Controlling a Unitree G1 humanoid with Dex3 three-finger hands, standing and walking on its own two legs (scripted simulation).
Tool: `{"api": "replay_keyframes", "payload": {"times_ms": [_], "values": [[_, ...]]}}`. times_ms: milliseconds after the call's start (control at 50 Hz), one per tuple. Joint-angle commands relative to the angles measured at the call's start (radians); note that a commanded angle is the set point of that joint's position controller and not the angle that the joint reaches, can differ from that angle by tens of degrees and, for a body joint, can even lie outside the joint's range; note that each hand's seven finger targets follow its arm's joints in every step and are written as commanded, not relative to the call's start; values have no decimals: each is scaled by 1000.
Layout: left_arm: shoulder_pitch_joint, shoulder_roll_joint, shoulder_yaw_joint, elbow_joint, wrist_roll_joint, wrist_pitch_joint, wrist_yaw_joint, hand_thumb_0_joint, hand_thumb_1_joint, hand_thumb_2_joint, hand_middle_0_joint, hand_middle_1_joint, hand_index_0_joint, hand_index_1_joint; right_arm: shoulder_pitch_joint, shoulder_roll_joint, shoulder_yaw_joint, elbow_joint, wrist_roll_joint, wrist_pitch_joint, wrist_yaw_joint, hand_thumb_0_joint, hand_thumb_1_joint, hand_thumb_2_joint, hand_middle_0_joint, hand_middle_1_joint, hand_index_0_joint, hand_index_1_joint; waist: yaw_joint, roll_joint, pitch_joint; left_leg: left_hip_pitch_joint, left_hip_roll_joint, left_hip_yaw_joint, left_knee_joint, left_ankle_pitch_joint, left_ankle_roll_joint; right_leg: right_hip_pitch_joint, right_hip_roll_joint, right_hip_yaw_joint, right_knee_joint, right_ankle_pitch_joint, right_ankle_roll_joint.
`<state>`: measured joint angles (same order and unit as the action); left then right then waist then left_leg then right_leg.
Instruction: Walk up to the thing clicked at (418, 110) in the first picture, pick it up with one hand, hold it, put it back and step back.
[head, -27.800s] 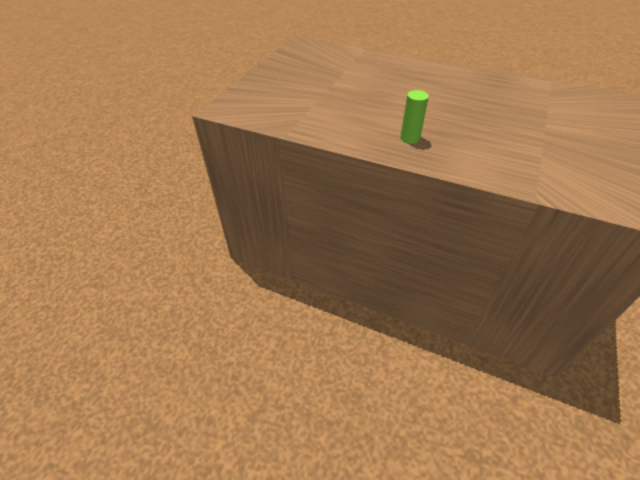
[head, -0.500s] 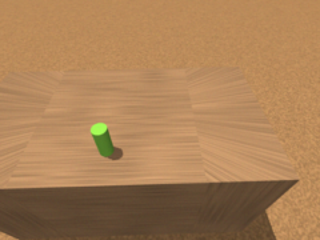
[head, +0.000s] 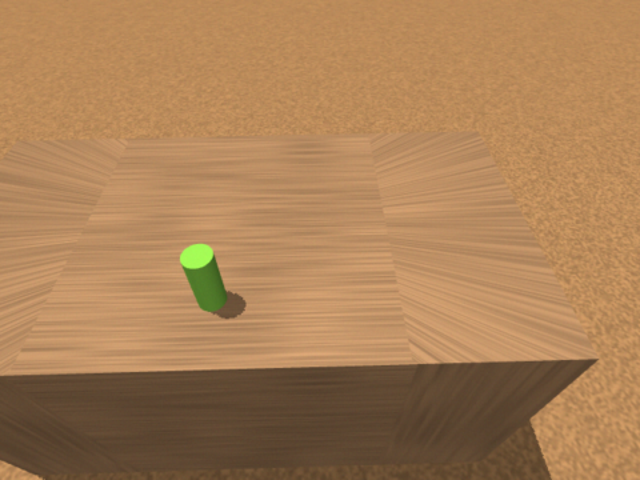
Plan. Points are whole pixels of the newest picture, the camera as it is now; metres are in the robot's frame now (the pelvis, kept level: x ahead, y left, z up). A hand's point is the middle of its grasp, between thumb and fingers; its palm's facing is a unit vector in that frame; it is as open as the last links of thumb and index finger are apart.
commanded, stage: stand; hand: left
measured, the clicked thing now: (205, 279) +0.47 +0.21 -0.07
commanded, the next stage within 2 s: step back in 0.84 s
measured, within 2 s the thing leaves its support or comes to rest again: neither
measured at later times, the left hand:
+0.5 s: hand out of the picture +0.07 +0.25 -0.16, palm faces -0.03 -0.94 -0.34, open 7.4 cm
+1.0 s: hand out of the picture +0.05 +0.26 -0.16, palm faces +0.01 -0.92 -0.38, open 7.4 cm
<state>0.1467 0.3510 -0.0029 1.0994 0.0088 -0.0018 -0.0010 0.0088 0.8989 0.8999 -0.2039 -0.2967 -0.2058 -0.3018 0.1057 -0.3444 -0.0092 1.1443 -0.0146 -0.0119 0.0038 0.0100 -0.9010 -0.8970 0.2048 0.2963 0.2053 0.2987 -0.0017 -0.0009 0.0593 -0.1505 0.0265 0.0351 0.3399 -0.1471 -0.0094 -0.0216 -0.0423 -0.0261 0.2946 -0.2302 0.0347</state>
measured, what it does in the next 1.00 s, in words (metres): stands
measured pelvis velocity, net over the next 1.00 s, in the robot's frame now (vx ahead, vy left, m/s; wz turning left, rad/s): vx -0.03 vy -0.01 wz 0.01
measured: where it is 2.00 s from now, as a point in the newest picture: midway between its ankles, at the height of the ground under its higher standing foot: outside the picture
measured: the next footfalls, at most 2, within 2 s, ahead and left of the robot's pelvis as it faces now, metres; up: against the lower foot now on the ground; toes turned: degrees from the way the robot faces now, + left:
left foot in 1.48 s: -0.12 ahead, +0.12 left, +0.00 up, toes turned +5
right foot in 1.86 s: -0.21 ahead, -0.14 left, +0.00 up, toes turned +2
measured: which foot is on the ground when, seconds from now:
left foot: down 0.00-1.00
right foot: down 0.00-1.00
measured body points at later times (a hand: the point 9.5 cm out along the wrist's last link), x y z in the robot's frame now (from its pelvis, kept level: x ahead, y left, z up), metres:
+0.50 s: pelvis +0.00 +0.00 +0.00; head +0.01 +0.00 +0.45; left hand +0.07 +0.30 -0.13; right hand +0.08 -0.30 -0.13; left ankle +0.02 +0.12 -0.75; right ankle -0.04 -0.14 -0.75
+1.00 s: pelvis -0.03 -0.01 -0.01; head +0.02 -0.01 +0.44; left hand +0.05 +0.31 -0.14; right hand +0.07 -0.32 -0.14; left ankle +0.03 +0.12 -0.75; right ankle -0.05 -0.14 -0.74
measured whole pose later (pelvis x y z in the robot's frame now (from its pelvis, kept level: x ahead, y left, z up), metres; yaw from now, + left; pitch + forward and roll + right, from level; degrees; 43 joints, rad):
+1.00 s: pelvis -0.03 -0.01 -0.01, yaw +1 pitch -2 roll +0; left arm 0.10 0.39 0.04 1.02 -0.01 0.03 0.01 0.01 0.90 0.90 -0.20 -0.30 -0.21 -0.30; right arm 0.06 -0.36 -0.04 1.05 0.00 0.02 0.01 0.01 -0.90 -0.90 0.21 0.30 0.21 0.30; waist 0.00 0.00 0.15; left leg -0.28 0.03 0.02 0.48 -0.16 0.00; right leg -0.21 -0.03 -0.02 0.59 -0.34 -0.01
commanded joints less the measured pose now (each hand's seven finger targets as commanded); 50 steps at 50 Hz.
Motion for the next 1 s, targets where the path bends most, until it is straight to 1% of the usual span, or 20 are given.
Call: {"api": "replay_keyframes", "payload": {"times_ms": [0,100,140,260,340,400,420,460,480,620,720,760,800,820,840,880,920,940,960,980], "values": [[-27,214,47,-54,4,-24,13,0,900,900,-200,-300,-200,-301,-33,-213,-32,-61,6,-19,-11,0,-900,-900,200,300,200,300,-2,0,-87,83,115,-102,-37,200,27,-61,-106,69,-45,176,-44],[-27,210,46,-52,3,-22,13,0,900,900,-200,-300,-200,-301,-32,-218,-32,-63,6,-18,-12,0,-900,-900,200,300,200,300,-2,-2,-81,86,115,-98,-36,194,30,-67,-106,71,-51,166,-45],[-27,210,45,-51,4,-21,12,0,900,900,-200,-300,-200,-301,-38,-219,-32,-60,6,-17,-12,0,-900,-900,200,300,200,300,0,-1,-63,77,112,-101,-42,165,27,-80,-103,66,-55,133,-45],[-24,211,45,-54,3,-24,12,0,900,900,-200,-300,-200,-301,-34,-220,-33,-59,6,-20,-11,0,-900,-900,200,300,200,300,0,-3,-81,88,116,-102,-36,190,28,-70,-107,71,-53,156,-45],[-38,217,46,-55,5,-23,13,0,900,900,-200,-300,-200,-300,-35,-216,-33,-61,6,-16,-11,0,-900,-900,200,300,200,300,-6,-7,-63,71,111,-103,-49,143,27,-79,-105,71,-60,124,-45],[-28,214,45,-55,4,-25,13,0,900,900,-200,-300,-200,-300,-39,-218,-35,-64,6,-18,-10,0,-900,-900,200,300,200,300,-2,-2,-85,84,117,-102,-35,193,31,-64,-108,68,-50,162,-44],[-35,211,45,-56,5,-24,13,0,900,900,-200,-300,-200,-300,-32,-217,-32,-62,5,-18,-11,0,-900,-900,200,300,200,300,-5,-4,-74,70,111,-100,-43,168,28,-69,-107,70,-59,146,-44],[-33,214,45,-57,4,-24,13,0,900,900,-200,-300,-200,-300,-40,-222,-35,-64,4,-20,-12,0,-900,-900,200,300,200,300,-1,4,-88,89,117,-102,-37,202,29,-67,-107,66,-45,165,-45],[-26,208,42,-52,3,-23,13,0,900,900,-200,-300,-200,-300,-41,-220,-34,-62,6,-19,-11,0,-900,-900,200,300,200,300,1,2,-65,73,118,-107,-45,186,28,-77,-102,61,-50,132,-42],[-24,211,43,-56,5,-26,13,0,900,900,-200,-300,-200,-300,-34,-220,-36,-63,6,-19,-10,0,-900,-900,200,300,200,300,-1,0,-93,88,116,-98,-26,203,32,-56,-109,66,-51,176,-44],[-24,210,43,-51,2,-24,12,0,900,900,-200,-300,-200,-300,-38,-219,-35,-63,7,-19,-10,0,-900,-900,200,300,200,300,0,-2,-65,72,114,-103,-42,175,31,-68,-107,67,-55,133,-46],[-29,215,44,-56,4,-24,13,0,900,900,-200,-300,-200,-300,-39,-218,-36,-65,7,-19,-10,0,-900,-900,200,300,200,300,0,-6,-72,77,115,-105,-38,200,30,-70,-105,62,-49,158,-44],[-29,211,44,-54,4,-23,12,0,900,900,-200,-300,-200,-300,-34,-217,-35,-64,6,-18,-11,0,-900,-900,200,300,200,300,-2,-12,-62,70,114,-103,-41,160,30,-76,-106,67,-59,118,-45],[-48,268,88,-65,-13,-9,19,0,900,900,-200,-300,-200,-300,-66,-278,-56,-80,13,1,-5,0,-900,-900,200,300,200,300,2,6,57,-8,109,-129,41,330,57,-171,-73,54,48,237,-52],[-25,250,88,-79,-15,-5,24,0,900,900,-200,-300,-200,-300,-44,-269,-60,-92,21,6,-6,0,-900,-900,200,300,200,300,0,24,12,5,128,-129,58,394,77,-153,-60,26,87,244,-56],[-11,219,89,-102,-17,4,24,0,900,900,-200,-300,-200,-300,-20,-286,-74,-115,25,13,-5,0,-900,-900,200,300,200,300,-9,80,-95,7,178,-171,50,459,141,-118,-11,3,235,183,-62],[24,195,90,-118,-13,18,23,0,900,900,-200,-300,-200,-300,-42,-315,-93,-154,23,21,-6,0,-900,-900,200,300,200,300,0,161,-151,10,243,-235,33,428,205,-139,31,-9,358,20,-67],[29,192,93,-124,-9,26,21,0,900,900,-200,-300,-200,-300,-55,-320,-100,-172,17,27,-9,0,-900,-900,200,300,200,300,3,183,-158,-28,268,-252,33,402,234,-148,45,-4,429,-110,-71],[45,193,99,-131,-7,33,20,0,900,900,-200,-300,-200,-300,-69,-322,-103,-190,13,33,-12,0,-900,-900,200,300,200,300,8,211,-154,-79,289,-264,25,329,257,-154,50,8,497,-235,-76],[68,192,103,-133,-7,38,18,0,900,900,-200,-300,-200,-300,-90,-317,-104,-207,7,38,-14,0,-900,-900,200,300,200,300,21,213,-143,-118,296,-263,37,285,268,-162,46,22,526,-268,-82]]}}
